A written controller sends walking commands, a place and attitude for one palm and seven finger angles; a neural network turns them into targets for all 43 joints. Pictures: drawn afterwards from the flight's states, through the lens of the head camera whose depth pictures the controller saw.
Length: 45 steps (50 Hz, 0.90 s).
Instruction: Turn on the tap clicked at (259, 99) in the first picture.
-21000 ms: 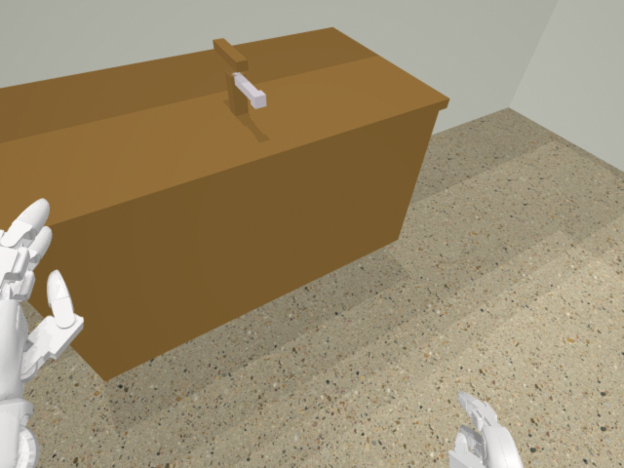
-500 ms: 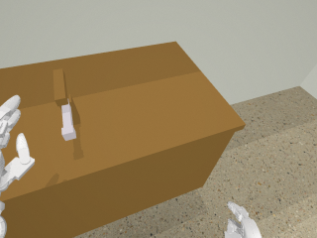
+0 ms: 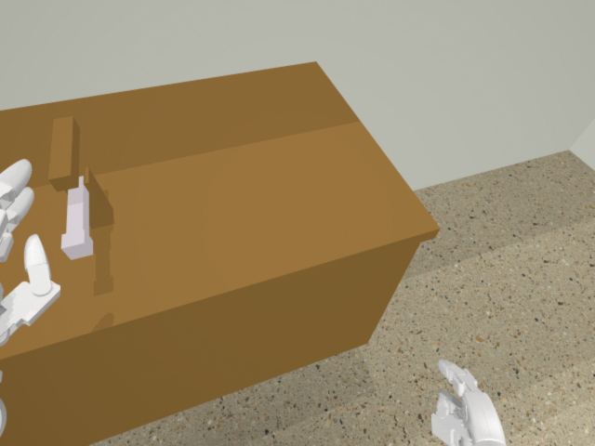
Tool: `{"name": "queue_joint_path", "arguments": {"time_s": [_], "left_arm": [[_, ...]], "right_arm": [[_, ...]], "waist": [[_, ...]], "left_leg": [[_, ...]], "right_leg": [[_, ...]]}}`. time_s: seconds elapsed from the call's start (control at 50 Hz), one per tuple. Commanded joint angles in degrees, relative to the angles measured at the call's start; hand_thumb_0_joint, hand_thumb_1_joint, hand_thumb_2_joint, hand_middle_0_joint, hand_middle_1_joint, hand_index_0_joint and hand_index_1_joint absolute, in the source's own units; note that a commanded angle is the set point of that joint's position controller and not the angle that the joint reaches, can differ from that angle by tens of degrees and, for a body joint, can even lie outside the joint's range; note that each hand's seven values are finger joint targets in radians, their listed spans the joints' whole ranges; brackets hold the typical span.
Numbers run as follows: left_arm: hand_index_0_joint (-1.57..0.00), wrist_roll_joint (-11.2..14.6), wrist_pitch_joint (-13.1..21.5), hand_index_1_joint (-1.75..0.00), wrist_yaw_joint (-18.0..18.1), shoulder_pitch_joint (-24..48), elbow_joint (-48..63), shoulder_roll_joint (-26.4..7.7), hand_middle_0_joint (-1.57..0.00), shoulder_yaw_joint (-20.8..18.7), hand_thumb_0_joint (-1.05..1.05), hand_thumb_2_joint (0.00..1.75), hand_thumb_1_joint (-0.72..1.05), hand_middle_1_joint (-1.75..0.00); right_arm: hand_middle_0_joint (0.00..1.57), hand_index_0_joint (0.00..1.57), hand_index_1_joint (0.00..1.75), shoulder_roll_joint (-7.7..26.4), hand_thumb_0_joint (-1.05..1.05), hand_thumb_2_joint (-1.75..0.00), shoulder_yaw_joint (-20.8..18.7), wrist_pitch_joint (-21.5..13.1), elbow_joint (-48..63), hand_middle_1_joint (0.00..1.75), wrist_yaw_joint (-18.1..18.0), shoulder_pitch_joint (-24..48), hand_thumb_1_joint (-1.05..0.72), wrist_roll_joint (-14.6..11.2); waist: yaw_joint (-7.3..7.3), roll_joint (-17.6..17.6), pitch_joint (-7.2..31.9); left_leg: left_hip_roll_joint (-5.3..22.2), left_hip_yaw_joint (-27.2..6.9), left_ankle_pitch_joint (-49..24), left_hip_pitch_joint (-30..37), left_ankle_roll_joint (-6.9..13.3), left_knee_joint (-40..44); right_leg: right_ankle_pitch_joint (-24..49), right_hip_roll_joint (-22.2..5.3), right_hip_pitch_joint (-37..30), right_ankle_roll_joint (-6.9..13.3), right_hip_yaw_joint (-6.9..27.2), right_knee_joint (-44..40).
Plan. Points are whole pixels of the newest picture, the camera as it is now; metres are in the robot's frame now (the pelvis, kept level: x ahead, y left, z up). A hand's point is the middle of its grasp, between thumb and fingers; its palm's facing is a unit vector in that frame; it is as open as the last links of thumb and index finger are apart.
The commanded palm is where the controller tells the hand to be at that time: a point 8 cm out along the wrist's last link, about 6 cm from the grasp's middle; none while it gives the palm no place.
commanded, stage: come to a stop and stand still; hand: left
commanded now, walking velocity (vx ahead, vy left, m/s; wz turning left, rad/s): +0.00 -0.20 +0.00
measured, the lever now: (77, 244) +0.35 +0.32 +0.06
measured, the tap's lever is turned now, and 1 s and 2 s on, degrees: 0 0 0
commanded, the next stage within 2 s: none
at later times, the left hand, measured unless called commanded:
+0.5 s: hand (94, 322) +0.19 +0.19 +0.18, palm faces +0.43 -0.81 -0.39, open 7.4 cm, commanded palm +0.14 +0.22 +0.19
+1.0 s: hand (109, 336) +0.19 +0.18 +0.17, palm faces +0.38 -0.84 -0.38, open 7.4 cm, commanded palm +0.13 +0.21 +0.19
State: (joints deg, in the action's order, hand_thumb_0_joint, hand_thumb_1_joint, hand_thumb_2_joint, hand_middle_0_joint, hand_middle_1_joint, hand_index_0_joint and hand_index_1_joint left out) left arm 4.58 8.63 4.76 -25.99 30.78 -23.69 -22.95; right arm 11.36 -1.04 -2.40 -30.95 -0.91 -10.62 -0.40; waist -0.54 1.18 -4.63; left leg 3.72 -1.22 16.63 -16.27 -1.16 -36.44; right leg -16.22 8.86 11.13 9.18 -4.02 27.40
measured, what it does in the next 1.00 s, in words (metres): steps on the spot: right foot, then left foot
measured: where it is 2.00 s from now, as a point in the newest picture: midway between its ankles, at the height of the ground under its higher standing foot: outside the picture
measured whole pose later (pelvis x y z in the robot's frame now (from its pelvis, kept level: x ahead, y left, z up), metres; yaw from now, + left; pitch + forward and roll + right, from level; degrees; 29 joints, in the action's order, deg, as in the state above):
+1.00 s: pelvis -0.04 -0.06 +0.01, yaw -1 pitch -2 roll +0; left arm 2.9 11.5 5.6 -21.7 19.3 -19.1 -18.2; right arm 13.0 0.3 -8.3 -32.7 0.6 -11.0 -1.3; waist 2.1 -2.9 -2.1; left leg 0.8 3.2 12.0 -14.2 0.9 -27.9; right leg -10.1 1.1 14.3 0.9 -0.5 26.4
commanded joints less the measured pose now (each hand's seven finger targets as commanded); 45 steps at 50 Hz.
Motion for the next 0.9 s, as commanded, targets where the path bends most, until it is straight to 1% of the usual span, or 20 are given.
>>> {"name": "queue_joint_path", "arguments": {"time_s": [0.0,0.04,0.08,0.1,0.12,0.14,0.2,0.28,0.3,0.34,0.4,0.48,0.56,0.62,0.72,0.74,0.76,0.78,0.82,0.88], "left_arm": [[-0.20,0.9,4.2,-0.30,1.2,-0.3,10.4,-9.2,-0.20,-7.7,0.00,0.90,0.90,-0.30],[-0.20,1.0,4.7,-0.30,1.3,0.1,11.6,-9.6,-0.20,-8.0,0.00,0.90,0.90,-0.30],[-0.20,0.9,4.3,-0.30,1.6,4.0,14.9,-10.1,-0.20,-7.1,0.00,0.90,0.90,-0.30],[-0.20,0.8,4.8,-0.30,2.0,4.1,15.3,-8.4,-0.20,-5.5,0.00,0.90,0.90,-0.30],[-0.20,0.1,4.9,-0.30,2.2,4.9,16.2,-8.5,-0.20,-5.3,0.00,0.90,0.90,-0.30],[-0.20,-1.1,4.7,-0.30,1.7,6.2,15.5,-8.1,-0.20,-4.4,0.00,0.90,0.90,-0.30],[-0.20,-1.9,3.1,-0.30,1.3,5.4,12.6,-6.9,-0.20,-4.3,0.00,0.90,0.90,-0.30],[-0.20,-2.4,4.4,-0.30,2.4,-0.7,11.6,-10.1,-0.20,-8.7,0.00,0.90,0.90,-0.30],[-0.20,-2.3,4.7,-0.30,2.2,0.4,11.1,-9.3,-0.20,-7.8,0.00,0.90,0.90,-0.30],[-0.20,-2.1,4.8,-0.30,2.5,4.7,9.6,-11.3,-0.20,-9.5,0.00,0.90,0.90,-0.30],[-0.20,-1.7,4.8,-0.30,2.7,7.7,12.1,-8.1,-0.20,-5.5,0.00,0.90,0.90,-0.30],[-0.20,-2.3,5.8,-0.30,4.3,2.9,8.7,-6.5,-0.20,-4.8,0.00,0.90,0.90,-0.30],[-0.20,-3.0,6.3,-0.30,5.3,3.9,13.4,-7.3,-0.20,-4.1,0.00,0.90,0.90,-0.30],[-0.20,-3.3,5.7,-0.30,4.6,2.5,14.9,-9.1,-0.20,-5.2,0.00,0.90,0.90,-0.30],[-0.20,-2.4,5.6,-0.30,4.6,0.6,10.8,-7.5,-0.20,-5.5,0.00,0.90,0.90,-0.30],[-0.20,-8.9,10.3,-0.30,4.0,54.1,20.8,-47.6,-0.20,-35.0,0.00,0.90,0.90,-0.30],[-0.20,-4.0,9.6,-0.30,1.2,21.0,-11.0,-14.7,-0.20,-12.1,0.00,0.90,0.90,-0.30],[-0.20,-1.3,8.5,-0.30,1.9,11.0,-6.3,-8.5,-0.20,-9.2,0.00,0.90,0.90,-0.30],[-0.20,-1.7,7.7,-0.30,0.9,11.0,-4.7,-7.1,-0.20,-4.4,0.00,0.90,0.90,-0.30],[-0.20,-1.0,6.3,-0.30,0.7,3.7,-4.8,-1.7,-0.20,2.3,0.00,0.90,0.90,-0.30]], "right_arm": [[0.20,0.20,0.30,6.4,0.00,-0.90,-2.5,-2.9,8.8,0.30,-0.3,3.5,-0.90,-0.6],[0.20,0.20,0.30,5.6,0.00,-0.90,-2.0,-3.1,8.2,0.30,-0.7,3.6,-0.90,-0.5],[0.20,0.20,0.30,5.5,0.00,-0.90,-1.9,-3.5,6.9,0.30,-1.6,3.1,-0.90,-0.1],[0.20,0.20,0.30,6.7,0.00,-0.90,-1.8,-3.3,7.6,0.30,-1.8,3.9,-0.90,0.6],[0.20,0.20,0.30,6.6,0.00,-0.90,-2.3,-3.2,9.2,0.30,-1.3,5.8,-0.90,1.7],[0.20,0.20,0.30,5.9,0.00,-0.90,-2.4,-3.7,8.6,0.30,-0.8,6.8,-0.90,1.7],[0.20,0.20,0.30,6.1,0.00,-0.90,-2.0,-4.6,7.4,0.30,0.2,6.7,-0.90,0.8],[0.20,0.20,0.30,6.5,0.00,-0.90,-1.6,-5.5,8.0,0.30,0.0,0.8,-0.90,-1.3],[0.20,0.20,0.30,5.9,0.00,-0.90,-1.6,-5.6,7.7,0.30,0.0,0.7,-0.90,-1.2],[0.20,0.20,0.30,4.7,0.00,-0.90,-1.3,-6.0,7.1,0.30,-0.3,2.0,-0.90,-0.8],[0.20,0.20,0.30,6.1,0.00,-0.90,-1.7,-7.3,5.8,0.30,0.1,2.8,-0.90,-1.6],[0.20,0.20,0.30,4.3,0.00,-0.90,-0.3,-7.0,3.8,0.30,-0.9,3.3,-0.90,-0.5],[0.20,0.20,0.30,7.3,0.00,-0.90,-2.6,-7.7,6.0,0.30,-1.2,2.7,-0.90,-1.1],[0.20,0.20,0.30,5.9,0.00,-0.90,-1.0,-7.6,6.3,0.30,-1.0,3.8,-0.90,-0.6],[0.20,0.20,0.30,6.6,0.00,-0.90,-2.0,-7.6,6.5,0.30,-0.8,2.0,-0.90,-1.7],[0.20,0.20,0.30,7.5,0.00,-0.90,-1.8,-11.2,5.2,0.30,-1.5,0.9,-0.90,2.3],[0.20,0.20,0.30,3.9,0.00,-0.90,-0.9,-11.7,2.6,0.30,-1.6,0.2,-0.90,1.3],[0.20,0.20,0.30,5.6,0.00,-0.90,-1.7,-10.5,5.1,0.30,-1.0,1.5,-0.90,-0.6],[0.20,0.20,0.30,7.5,0.00,-0.90,-2.0,-9.7,5.1,0.30,0.1,0.9,-0.90,-0.9],[0.20,0.20,0.30,7.1,0.00,-0.90,-1.5,-9.2,6.1,0.30,1.4,2.8,-0.90,-1.8]], "waist": [[2.11,4.9,11.6],[2.36,5.5,10.2],[-0.88,0.5,11.9],[-1.43,-10.7,14.8],[0.33,-20.8,13.8],[1.90,-14.4,10.3],[2.23,-12.5,3.3],[2.31,-6.1,8.6],[1.34,0.7,8.4],[0.66,16.8,6.7],[0.16,7.2,2.7],[0.04,-1.0,9.0],[1.81,-9.7,12.4],[1.40,-15.2,8.2],[0.56,2.2,9.3],[4.92,2.3,1.6],[2.15,1.4,12.9],[2.71,-8.8,13.2],[3.07,-10.9,16.5],[3.38,1.8,12.9]], "left_leg": [[-3.3,2.7,8.9,-10.2,2.5,-9.9],[-3.2,5.0,9.6,-6.1,2.9,-3.1],[-3.3,8.0,-5.0,14.4,4.8,15.0],[5.5,-3.3,-17.4,22.8,9.3,16.4],[18.9,-20.8,-26.5,21.3,15.8,16.3],[20.2,-22.3,-19.0,13.1,17.3,18.1],[12.7,-10.2,2.9,-5.1,13.2,19.6],[3.6,-0.2,13.2,-8.5,5.9,5.1],[0.0,2.2,14.8,-10.1,4.4,-2.7],[-6.1,3.4,12.8,-14.9,1.8,-25.6],[-1.3,-3.3,7.4,-12.6,1.8,-26.1],[-3.9,2.2,-1.8,4.4,2.6,8.8],[8.1,-10.2,-25.8,14.1,7.4,13.8],[8.3,-10.1,-25.9,7.3,6.9,15.4],[-0.5,-1.9,-4.4,-0.8,2.6,5.8],[-3.1,4.9,-13.4,-4.5,1.0,7.1],[-4.0,-0.6,-15.3,3.3,1.5,10.5],[-1.4,0.4,-21.8,9.1,1.3,13.6],[0.8,1.1,-23.6,9.4,2.4,11.0],[-0.1,1.6,-13.0,5.7,2.6,10.5]], "right_leg": [[47.5,-19.6,-14.7,-10.5,17.3,-5.1],[48.9,-17.2,-11.5,-19.2,13.7,-5.6],[51.8,-11.6,-0.1,-19.5,4.9,6.2],[34.5,-8.5,7.7,-17.3,2.3,22.5],[-4.7,-6.2,16.6,-14.6,7.8,38.4],[-7.1,-6.1,17.2,-12.0,13.9,47.3],[-6.4,-10.2,13.8,-8.9,10.8,37.6],[-0.5,-7.9,-6.0,-10.0,-0.3,0.1],[-0.3,-9.2,-6.7,-9.7,1.3,-4.8],[-3.1,-24.9,-0.5,-1.5,26.2,-15.3],[4.9,-28.8,5.8,3.7,30.6,-13.6],[13.8,-20.1,1.4,-3.7,11.2,-3.2],[0.0,-12.2,7.0,-8.9,5.0,9.3],[-7.2,-11.6,5.2,-9.3,3.1,6.3],[11.6,-16.7,-4.5,-5.6,10.5,-6.7],[25.1,-14.2,3.6,-5.1,13.0,-6.4],[25.1,-17.6,-0.6,-3.5,14.2,-1.7],[27.4,-14.2,-2.0,-5.2,13.4,1.1],[21.1,-13.3,-3.6,-8.4,10.5,-0.5],[18.0,-13.8,-3.6,-10.2,10.5,-5.3]]}}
